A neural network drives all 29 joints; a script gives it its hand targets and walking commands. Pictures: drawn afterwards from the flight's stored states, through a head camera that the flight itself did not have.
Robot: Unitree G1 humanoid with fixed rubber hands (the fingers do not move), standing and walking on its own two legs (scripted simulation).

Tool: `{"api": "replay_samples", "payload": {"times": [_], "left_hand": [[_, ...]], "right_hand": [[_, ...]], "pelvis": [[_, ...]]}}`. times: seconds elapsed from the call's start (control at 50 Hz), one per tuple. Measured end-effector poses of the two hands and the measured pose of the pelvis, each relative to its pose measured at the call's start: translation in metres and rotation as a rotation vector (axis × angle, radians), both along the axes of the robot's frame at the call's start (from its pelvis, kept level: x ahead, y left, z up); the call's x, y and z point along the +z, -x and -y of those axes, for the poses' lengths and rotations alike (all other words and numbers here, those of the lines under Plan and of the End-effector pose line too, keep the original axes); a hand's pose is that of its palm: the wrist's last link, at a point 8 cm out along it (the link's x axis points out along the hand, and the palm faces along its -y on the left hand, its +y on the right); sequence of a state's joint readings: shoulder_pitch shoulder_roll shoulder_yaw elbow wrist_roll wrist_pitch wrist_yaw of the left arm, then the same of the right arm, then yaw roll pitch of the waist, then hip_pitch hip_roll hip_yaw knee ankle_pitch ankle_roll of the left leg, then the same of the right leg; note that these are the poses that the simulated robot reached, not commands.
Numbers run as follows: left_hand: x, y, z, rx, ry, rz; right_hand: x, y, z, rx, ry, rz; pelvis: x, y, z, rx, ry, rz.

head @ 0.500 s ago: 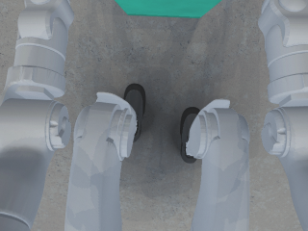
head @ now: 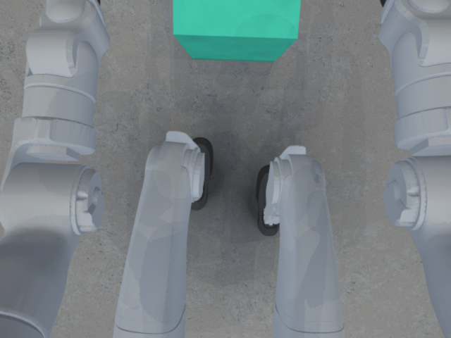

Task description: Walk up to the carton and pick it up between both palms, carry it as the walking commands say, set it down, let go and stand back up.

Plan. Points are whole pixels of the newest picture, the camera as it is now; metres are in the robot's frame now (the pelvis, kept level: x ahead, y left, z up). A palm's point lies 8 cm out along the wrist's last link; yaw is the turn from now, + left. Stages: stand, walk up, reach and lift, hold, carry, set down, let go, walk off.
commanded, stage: set down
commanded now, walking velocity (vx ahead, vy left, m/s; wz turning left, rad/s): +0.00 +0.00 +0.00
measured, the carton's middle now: out of the picture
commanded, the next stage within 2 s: let go in 0.58 s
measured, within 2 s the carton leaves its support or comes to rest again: neither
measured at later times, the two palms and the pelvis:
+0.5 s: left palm out of the picture +0.52 +0.22 +0.03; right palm out of the picture +0.56 -0.17 +0.04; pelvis +0.03 +0.00 +0.13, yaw -1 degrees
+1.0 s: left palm out of the picture +0.44 +0.24 +0.11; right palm out of the picture +0.47 -0.20 +0.09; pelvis +0.11 +0.00 +0.21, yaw -1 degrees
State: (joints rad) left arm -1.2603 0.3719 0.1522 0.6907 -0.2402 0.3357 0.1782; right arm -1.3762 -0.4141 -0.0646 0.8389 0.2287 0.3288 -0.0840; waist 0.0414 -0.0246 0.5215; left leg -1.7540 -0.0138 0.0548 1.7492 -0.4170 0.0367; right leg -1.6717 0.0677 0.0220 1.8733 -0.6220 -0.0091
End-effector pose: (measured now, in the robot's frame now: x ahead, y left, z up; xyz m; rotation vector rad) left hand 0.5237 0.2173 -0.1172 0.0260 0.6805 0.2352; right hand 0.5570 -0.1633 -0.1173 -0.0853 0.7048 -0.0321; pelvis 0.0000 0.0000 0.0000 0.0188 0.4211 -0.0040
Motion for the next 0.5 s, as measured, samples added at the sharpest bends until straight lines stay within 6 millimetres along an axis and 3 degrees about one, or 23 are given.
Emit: {"api": "replay_samples", "payload": {"times": [0.14,0.36,0.5], "left_hand": [[0.044,-0.003,0.0,-0.012,0.002,0.007],[0.11,0.001,0.002,-0.023,0.002,-0.001],[0.152,0.0,0.0,-0.006,0.009,-0.005]], "right_hand": [[0.045,-0.005,0.001,0.019,0.006,0.009],[0.104,0.003,0.007,0.039,0.012,0.001],[0.153,0.0,0.006,0.068,0.017,0.028]], "pelvis": [[0.04,-0.009,-0.002,-0.003,0.011,0.012],[0.102,-0.018,-0.002,-0.005,0.018,0.038],[0.131,-0.026,-0.001,-0.007,0.016,-0.008]]}}
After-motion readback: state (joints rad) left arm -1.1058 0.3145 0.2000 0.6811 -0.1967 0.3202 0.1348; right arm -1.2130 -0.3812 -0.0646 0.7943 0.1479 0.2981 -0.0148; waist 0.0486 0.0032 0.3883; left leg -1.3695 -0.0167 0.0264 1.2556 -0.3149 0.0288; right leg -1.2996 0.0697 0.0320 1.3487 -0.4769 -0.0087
